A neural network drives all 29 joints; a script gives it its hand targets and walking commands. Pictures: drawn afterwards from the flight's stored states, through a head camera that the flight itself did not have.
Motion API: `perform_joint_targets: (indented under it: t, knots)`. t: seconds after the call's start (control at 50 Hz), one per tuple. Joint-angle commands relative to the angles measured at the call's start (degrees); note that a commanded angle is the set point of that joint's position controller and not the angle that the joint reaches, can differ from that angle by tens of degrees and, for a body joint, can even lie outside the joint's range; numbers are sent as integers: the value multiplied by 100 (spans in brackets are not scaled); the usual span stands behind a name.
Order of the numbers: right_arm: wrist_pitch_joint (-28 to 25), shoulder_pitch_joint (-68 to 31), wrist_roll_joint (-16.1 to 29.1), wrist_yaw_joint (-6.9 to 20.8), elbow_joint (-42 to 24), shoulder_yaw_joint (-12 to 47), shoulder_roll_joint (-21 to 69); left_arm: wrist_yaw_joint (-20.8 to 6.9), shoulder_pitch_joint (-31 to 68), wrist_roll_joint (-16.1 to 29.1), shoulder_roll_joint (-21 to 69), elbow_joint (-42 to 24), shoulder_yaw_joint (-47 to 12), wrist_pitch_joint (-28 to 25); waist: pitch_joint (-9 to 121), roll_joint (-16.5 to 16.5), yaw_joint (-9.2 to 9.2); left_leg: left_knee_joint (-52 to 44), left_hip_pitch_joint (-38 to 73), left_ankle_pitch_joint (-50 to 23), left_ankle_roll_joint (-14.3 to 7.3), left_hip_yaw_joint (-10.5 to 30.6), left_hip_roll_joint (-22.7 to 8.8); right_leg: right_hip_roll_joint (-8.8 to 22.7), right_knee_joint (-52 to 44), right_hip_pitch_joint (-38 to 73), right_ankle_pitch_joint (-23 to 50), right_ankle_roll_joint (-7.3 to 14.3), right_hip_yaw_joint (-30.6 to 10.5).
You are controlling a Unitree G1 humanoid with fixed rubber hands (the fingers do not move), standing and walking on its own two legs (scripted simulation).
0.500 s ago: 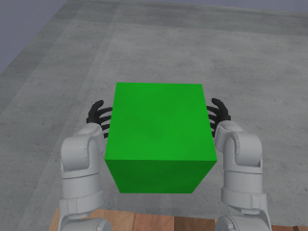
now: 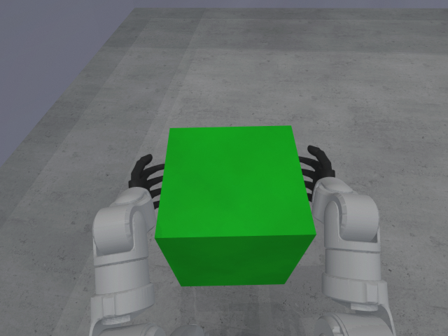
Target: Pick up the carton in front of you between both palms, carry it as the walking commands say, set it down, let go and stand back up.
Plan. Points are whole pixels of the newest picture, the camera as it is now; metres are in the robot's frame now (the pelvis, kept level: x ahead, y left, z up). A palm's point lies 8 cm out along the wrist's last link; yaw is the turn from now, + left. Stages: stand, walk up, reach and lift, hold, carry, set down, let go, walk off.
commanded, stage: carry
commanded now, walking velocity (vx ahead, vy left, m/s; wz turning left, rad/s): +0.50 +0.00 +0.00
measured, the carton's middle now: (231, 212) +0.33 +0.01 +0.02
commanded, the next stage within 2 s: none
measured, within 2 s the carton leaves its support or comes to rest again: neither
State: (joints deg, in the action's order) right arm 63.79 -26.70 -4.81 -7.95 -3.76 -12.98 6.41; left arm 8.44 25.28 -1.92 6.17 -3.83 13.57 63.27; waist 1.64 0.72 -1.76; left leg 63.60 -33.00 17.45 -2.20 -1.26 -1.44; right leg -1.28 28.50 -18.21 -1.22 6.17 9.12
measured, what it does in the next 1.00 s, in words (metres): walks ahead: left foot, then right foot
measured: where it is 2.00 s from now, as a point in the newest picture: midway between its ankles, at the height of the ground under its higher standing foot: (247, 180)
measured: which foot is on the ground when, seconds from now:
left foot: up 0.00-0.28, down 0.30-0.80, up 0.82-1.00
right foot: down 0.00-0.30, up 0.32-0.78, down 0.80-1.00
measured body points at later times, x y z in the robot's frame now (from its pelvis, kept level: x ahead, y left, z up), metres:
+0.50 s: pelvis +0.33 +0.00 -0.04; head +0.36 -0.01 +0.40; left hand +0.68 +0.11 +0.04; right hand +0.66 -0.19 +0.04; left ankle +0.37 +0.03 -0.77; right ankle +0.31 -0.14 -0.67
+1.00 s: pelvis +0.66 -0.08 -0.02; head +0.68 -0.09 +0.43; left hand +0.96 +0.08 +0.07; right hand +0.97 -0.22 +0.07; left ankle +0.61 +0.05 -0.69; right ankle +0.65 -0.14 -0.77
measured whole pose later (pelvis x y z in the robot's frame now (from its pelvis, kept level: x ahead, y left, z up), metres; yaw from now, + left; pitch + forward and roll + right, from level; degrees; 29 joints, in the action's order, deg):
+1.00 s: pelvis +0.66 -0.08 -0.02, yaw +0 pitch +6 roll +1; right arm 64.6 -15.7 -3.1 -7.8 -16.5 -10.7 9.2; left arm 7.5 14.0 -2.8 8.6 -18.4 9.8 65.6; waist 4.0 -0.3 -0.9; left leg 59.8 -30.0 17.8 0.2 -3.1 -2.2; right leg 0.6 19.2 -14.9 -10.3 4.3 9.6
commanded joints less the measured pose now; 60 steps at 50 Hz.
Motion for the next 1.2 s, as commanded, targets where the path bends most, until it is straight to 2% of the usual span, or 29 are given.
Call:
perform_joint_targets:
  t: [0.0,0.08,0.18,0.22,0.26,0.28,0.3,0.32,0.34,0.36,0.38,0.44,0.5,0.54,0.58,0.68,0.74,0.76,0.78,0.8,0.82,0.84,0.86,0.88,0.9,0.94,1.04,1.12,1.18]
  knots:
    - [-182,-3131,1468,481,-137,4012,5070,-841,3400,1649,4876,-355,-3934,-147,2383,-776,-23,-102,-1173,-388,65,-34,-98,1502,-614,2949,3306,13,-1633]
    - [-203,-3145,1551,476,-343,4058,4899,-784,3356,1611,4668,-561,-3974,-162,1970,-562,-111,-969,-1630,-1324,57,-411,-1,1090,-694,3068,3274,-79,-1239]
    - [-9,-2894,1497,441,-354,3875,4429,-669,3218,1597,4294,-579,-3917,0,1477,-507,-265,-3097,-806,-2464,-138,-1027,478,708,-414,2826,3690,-113,-811]
    - [68,-2834,1437,427,-340,3746,4237,-630,3122,1586,4227,-519,-3872,61,1591,-668,-119,-3609,660,-2940,-315,-1152,754,711,79,2165,4278,-236,-529]
    - [115,-2773,1352,413,-295,3561,4082,-611,3270,1564,4171,-486,-3847,114,1991,-651,428,-3992,2336,-3043,-407,-1027,642,749,1611,1615,4252,-438,-310]
    - [141,-2665,1289,406,-270,3465,4008,-598,3425,1550,4111,-486,-3830,132,2266,-231,650,-3929,3379,-3421,-553,-452,1,529,3084,842,2600,-566,-190]
    - [162,-2652,1243,378,-161,3326,3861,-580,3460,1525,4170,-411,-3816,184,2547,922,506,-2938,4798,-5848,-1149,1432,-1508,-169,4509,-906,-2294,-637,-412]
    - [198,-2608,1295,337,48,3290,3778,-532,3260,1480,4056,-194,-3728,236,3123,1185,713,-3202,5558,-4564,-2088,2971,-2183,-416,6152,-2102,-3384,-635,-1012]
    - [177,-2627,1482,350,54,3461,3987,-498,3262,1482,4099,-262,-3679,253,3146,812,659,-3689,5281,-2190,-2231,3429,-2130,-136,6362,-2753,-2975,-389,-1330]
    - [129,-3011,1710,415,-139,3643,4407,-487,3444,1428,4270,-386,-3588,231,2784,297,616,-3989,4560,-1014,-1939,3177,-1863,117,5985,-2856,-2636,-242,-1314]
    - [78,-3482,1942,500,-350,3844,4786,-495,3564,1336,4473,-430,-3533,176,2444,-56,486,-4196,3820,-680,-1697,2773,-1655,248,5569,-2690,-2416,-221,-1254]
    - [-138,-4189,2362,722,-494,4272,5463,-561,3580,1136,4859,-422,-3572,-35,2149,-121,294,-4526,2417,-267,-1443,1996,-1355,512,4705,-2008,-2089,-310,-1020]
    - [-295,-3802,2281,785,-273,4356,5453,-603,3303,1021,4929,-335,-3750,-202,2133,136,435,-4527,2816,-1550,-1401,1504,-1264,706,3751,-2376,-1625,-542,-855]
    - [-362,-3459,2168,798,-159,4308,5374,-626,3195,1030,4942,-360,-3877,-277,2125,245,586,-4509,3367,-2638,-1212,1226,-1196,695,2966,-2580,-1286,-640,-717]
    - [-412,-3256,2101,812,-165,4273,5323,-653,3141,1085,4947,-430,-4003,-340,2133,394,578,-4436,3862,-3479,-964,894,-1042,572,2260,-2583,-941,-655,-536]
    - [-414,-2907,1958,776,-364,4161,4904,-639,3188,1309,4772,-742,-4280,-357,1875,669,556,-4289,4550,-4393,-708,260,-812,254,720,-2202,-262,-547,-108]
    - [-265,-2478,1847,692,-509,4057,4522,-588,2940,1426,4542,-889,-4299,-192,1918,910,473,-3639,4429,-5830,-434,-193,-706,-152,-336,-943,47,-441,385]
    - [-190,-2337,1826,666,-585,4032,4422,-579,2785,1445,4484,-931,-4279,-124,2195,864,320,-2958,4030,-5795,-229,-447,-660,-195,-752,185,362,-402,479]
    - [-114,-2298,1814,646,-692,4055,4360,-578,2623,1445,4427,-974,-4233,-54,2542,595,118,-2079,3187,-4634,-40,-526,-580,183,-836,1549,460,-324,121]
    - [-21,-2333,1824,637,-820,4085,4307,-576,2403,1431,4310,-1035,-4132,32,2962,-140,56,-1056,1970,-2336,100,-479,-428,1416,-359,2868,1097,-168,-1420]
    - [65,-2227,1832,644,-949,4095,4460,-563,2537,1416,4228,-1079,-4119,80,3233,-1696,78,511,-143,994,310,-253,480,2687,-535,4359,1357,894,-3692]
    - [133,-2281,1885,652,-1100,4126,4435,-597,2241,1486,4422,-1093,-4153,148,3052,-1314,7,1087,-724,1127,179,228,274,2540,-770,4151,1035,923,-3739]
    - [174,-2342,1956,677,-1222,4196,4652,-652,2247,1556,4603,-1332,-4236,178,2728,-1011,-8,992,-928,856,102,299,52,2267,-870,3777,1174,750,-3211]
    - [191,-2244,1947,708,-1294,4234,4852,-723,2290,1592,4823,-1526,-4322,217,2496,-388,33,677,-865,466,93,283,-139,2179,-1007,3386,1237,555,-2725]
    - [202,-2003,1883,746,-1332,4273,4987,-796,2222,1632,5002,-1672,-4419,244,2289,-249,72,279,-765,230,120,249,-280,2071,-1184,3024,1106,372,-2365]
    - [196,-1465,1733,818,-1401,4420,5165,-941,1841,1638,5148,-1843,-4568,268,2193,-527,100,-335,-456,-54,245,66,-318,1873,-1442,2657,859,191,-1854]
    - [247,-579,1693,884,-1865,4717,5366,-1178,846,1744,5235,-2106,-4687,374,1627,-857,111,-1706,-615,-729,425,-434,-294,1509,-1719,2440,1056,165,-970]
    - [387,-25,1736,966,-2153,4789,5330,-1268,131,1661,5117,-2257,-4618,471,1124,-950,78,-2797,-359,-1338,403,-777,-217,1375,-1755,2317,1692,38,-537]
    - [480,10,1867,1040,-2404,4845,5184,-1272,-33,1609,5010,-2433,-4613,522,824,-996,59,-3463,197,-1850,321,-1135,52,1232,-1395,2272,2967,-194,-128]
